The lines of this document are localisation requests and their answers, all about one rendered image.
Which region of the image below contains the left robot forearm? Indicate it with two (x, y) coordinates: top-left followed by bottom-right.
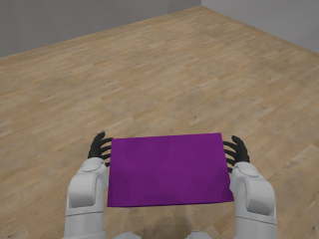
(62, 157), (109, 239)

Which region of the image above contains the right robot forearm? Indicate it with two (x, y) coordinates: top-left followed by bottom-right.
(229, 161), (277, 239)

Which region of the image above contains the robot left hand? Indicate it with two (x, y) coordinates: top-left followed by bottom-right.
(88, 131), (113, 167)

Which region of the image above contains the robot right hand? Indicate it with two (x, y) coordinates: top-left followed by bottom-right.
(222, 135), (250, 173)

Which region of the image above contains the carton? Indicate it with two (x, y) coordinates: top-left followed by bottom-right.
(107, 132), (234, 208)

